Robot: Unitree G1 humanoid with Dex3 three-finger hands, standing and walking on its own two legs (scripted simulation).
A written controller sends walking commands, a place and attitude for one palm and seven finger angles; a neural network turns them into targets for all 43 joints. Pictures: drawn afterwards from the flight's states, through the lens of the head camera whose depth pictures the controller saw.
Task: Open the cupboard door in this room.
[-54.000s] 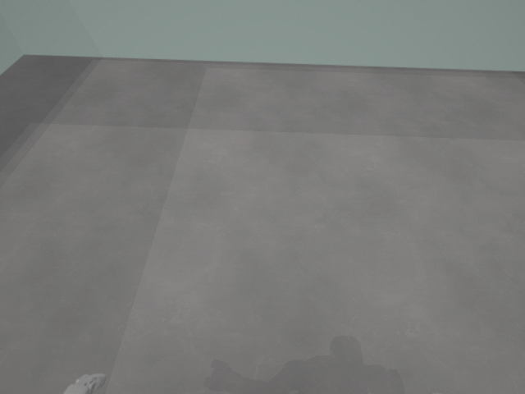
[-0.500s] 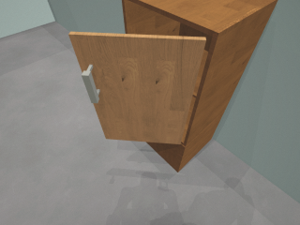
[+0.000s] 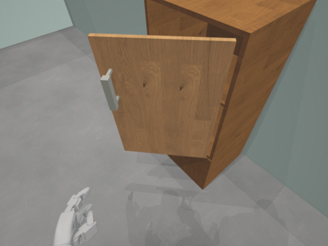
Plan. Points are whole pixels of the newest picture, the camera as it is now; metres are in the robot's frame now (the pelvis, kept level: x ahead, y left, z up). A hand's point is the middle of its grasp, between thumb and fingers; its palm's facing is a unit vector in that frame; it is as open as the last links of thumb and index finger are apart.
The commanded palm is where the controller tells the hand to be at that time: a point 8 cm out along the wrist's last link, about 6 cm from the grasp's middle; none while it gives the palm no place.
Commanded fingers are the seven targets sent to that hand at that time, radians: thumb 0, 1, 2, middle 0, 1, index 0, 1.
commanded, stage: raise the hand with hooked fingers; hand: left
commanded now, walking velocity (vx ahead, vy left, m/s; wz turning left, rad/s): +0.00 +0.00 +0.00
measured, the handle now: (112, 90) +0.58 +0.20 +0.05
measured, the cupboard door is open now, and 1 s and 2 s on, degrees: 42 42 42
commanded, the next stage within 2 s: move the hooked fingers beside the handle in 1.94 s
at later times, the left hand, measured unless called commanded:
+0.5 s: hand (80, 220) +0.19 +0.21 -0.02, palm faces -0.11 -0.99 -0.06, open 10.0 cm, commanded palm +0.16 +0.27 -0.01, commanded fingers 0.00 0.11 0.56 -0.26 -0.81 -0.26 -0.81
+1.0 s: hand (57, 196) +0.23 +0.26 +0.02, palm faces -0.06 -1.00 -0.06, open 12.9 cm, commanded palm +0.20 +0.31 +0.04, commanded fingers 0.00 -0.48 0.31 -0.30 -1.18 -0.30 -1.18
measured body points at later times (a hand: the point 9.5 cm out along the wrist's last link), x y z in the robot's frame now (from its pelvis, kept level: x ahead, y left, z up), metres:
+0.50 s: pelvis -0.04 +0.00 -0.07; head +0.02 +0.01 +0.38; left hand +0.19 +0.26 -0.01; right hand +0.15 -0.20 -0.14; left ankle -0.03 +0.12 -0.73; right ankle +0.01 -0.10 -0.73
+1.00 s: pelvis -0.03 +0.02 -0.04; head +0.02 +0.04 +0.41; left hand +0.22 +0.31 +0.03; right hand +0.15 -0.23 -0.10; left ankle -0.03 +0.12 -0.73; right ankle +0.01 -0.10 -0.73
